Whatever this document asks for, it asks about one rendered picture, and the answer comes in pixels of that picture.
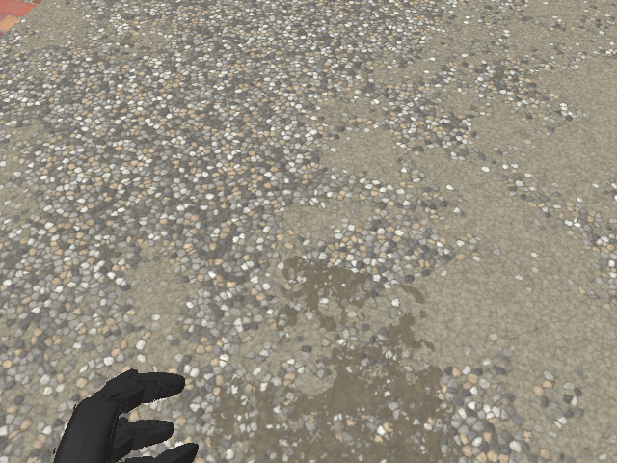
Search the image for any robot left hand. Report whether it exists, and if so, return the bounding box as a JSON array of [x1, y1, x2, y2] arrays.
[[53, 368, 199, 463]]

